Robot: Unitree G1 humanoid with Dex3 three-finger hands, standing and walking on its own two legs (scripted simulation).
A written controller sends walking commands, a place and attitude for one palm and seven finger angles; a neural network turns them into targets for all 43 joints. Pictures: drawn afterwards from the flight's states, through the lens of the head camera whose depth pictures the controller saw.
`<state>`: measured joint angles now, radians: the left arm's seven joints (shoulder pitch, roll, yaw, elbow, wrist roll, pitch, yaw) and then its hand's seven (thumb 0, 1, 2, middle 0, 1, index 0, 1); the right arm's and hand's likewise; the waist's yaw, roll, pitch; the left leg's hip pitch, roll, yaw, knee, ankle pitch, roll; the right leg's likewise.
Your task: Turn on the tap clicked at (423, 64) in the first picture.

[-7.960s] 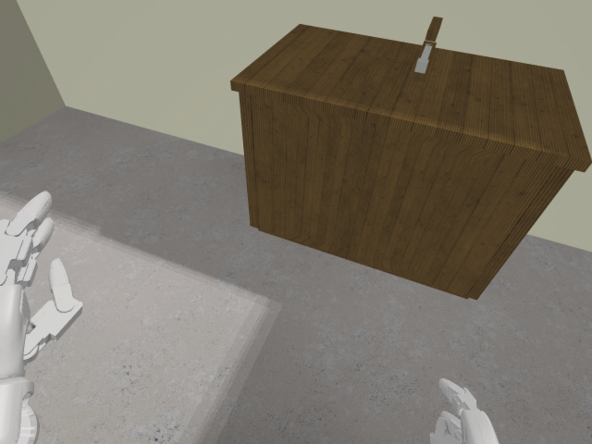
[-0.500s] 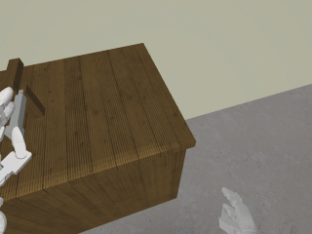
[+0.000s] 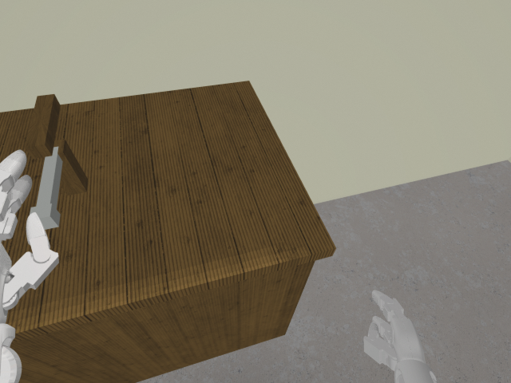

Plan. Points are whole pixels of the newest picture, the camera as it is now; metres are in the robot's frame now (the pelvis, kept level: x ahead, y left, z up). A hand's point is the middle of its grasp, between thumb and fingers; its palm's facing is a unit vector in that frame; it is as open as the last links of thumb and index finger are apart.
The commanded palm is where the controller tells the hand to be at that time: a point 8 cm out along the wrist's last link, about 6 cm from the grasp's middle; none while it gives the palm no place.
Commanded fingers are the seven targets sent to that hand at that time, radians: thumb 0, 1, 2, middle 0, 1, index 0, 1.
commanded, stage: come to a stop and stand still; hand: left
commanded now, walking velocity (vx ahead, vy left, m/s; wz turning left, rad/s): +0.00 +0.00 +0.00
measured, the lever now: (45, 217) +0.30 +0.35 +0.08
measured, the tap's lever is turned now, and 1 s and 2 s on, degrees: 0 0 0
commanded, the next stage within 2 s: look again from close up in 0.34 s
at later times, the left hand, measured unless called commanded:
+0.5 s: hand (45, 237) +0.22 +0.26 +0.18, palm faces +0.41 -0.78 -0.47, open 7.5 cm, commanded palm +0.14 +0.28 +0.17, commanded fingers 0.00 0.90 0.90 -0.20 -0.30 -0.20 -0.30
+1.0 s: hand (28, 256) +0.21 +0.28 +0.16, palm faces +0.47 -0.79 -0.38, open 7.4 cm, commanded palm +0.14 +0.29 +0.17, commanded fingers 0.00 0.90 0.90 -0.20 -0.30 -0.20 -0.30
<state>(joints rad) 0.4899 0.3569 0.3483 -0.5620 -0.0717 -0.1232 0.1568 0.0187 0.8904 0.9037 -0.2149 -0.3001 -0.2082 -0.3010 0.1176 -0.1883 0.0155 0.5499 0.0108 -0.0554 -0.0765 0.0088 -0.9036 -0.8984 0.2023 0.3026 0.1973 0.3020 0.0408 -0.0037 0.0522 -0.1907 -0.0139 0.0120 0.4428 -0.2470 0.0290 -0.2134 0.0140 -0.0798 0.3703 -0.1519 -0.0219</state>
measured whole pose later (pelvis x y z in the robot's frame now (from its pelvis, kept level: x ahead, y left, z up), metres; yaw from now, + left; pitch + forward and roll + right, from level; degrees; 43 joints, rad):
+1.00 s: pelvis +0.01 +0.00 -0.01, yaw +4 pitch +1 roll +0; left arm 0.39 0.44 0.37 -0.43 -0.09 -0.28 0.13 0.02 0.89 0.90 -0.22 -0.30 -0.21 -0.30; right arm 0.20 -0.26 0.01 0.60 0.03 -0.19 0.03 0.01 -0.90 -0.90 0.20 0.30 0.20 0.30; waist 0.07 -0.03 0.08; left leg -0.26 -0.07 -0.05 0.53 -0.28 0.04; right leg -0.29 -0.02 -0.10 0.52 -0.25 -0.02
